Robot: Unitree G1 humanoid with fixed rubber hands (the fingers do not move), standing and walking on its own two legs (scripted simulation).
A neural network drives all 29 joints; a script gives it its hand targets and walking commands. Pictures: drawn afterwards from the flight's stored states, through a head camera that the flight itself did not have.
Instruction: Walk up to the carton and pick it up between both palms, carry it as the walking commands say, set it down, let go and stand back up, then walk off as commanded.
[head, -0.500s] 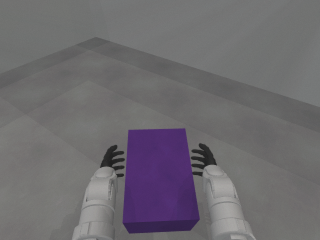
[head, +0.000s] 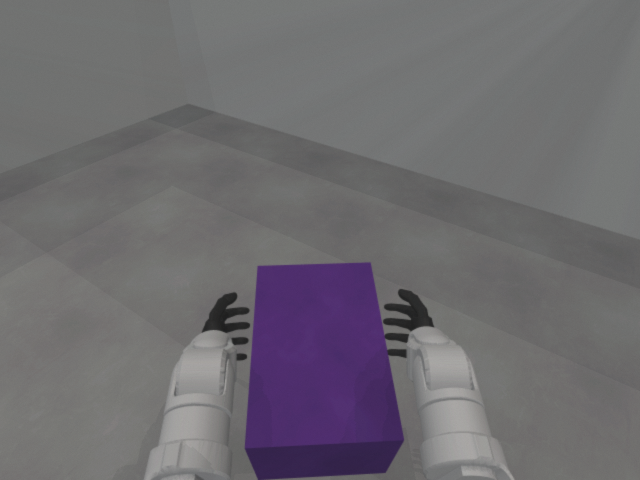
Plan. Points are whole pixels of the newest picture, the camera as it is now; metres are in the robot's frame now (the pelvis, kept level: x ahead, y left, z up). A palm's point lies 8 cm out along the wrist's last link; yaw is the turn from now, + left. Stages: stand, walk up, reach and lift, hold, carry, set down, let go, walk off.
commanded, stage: reach and lift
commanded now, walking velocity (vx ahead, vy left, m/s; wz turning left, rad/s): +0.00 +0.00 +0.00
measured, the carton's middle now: (318, 363) +0.33 +0.00 -0.04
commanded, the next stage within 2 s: hold in 0.72 s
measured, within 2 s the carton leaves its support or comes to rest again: neither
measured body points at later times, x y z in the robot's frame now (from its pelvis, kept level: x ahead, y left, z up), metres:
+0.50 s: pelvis +0.00 +0.01 +0.00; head -0.06 +0.01 +0.45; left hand +0.31 +0.14 +0.05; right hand +0.31 -0.14 +0.05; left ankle +0.03 +0.13 -0.74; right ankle +0.01 -0.13 -0.74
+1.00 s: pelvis +0.00 +0.00 +0.00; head -0.07 +0.00 +0.44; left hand +0.30 +0.14 +0.04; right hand +0.30 -0.14 +0.05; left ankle +0.03 +0.13 -0.74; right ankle +0.01 -0.13 -0.74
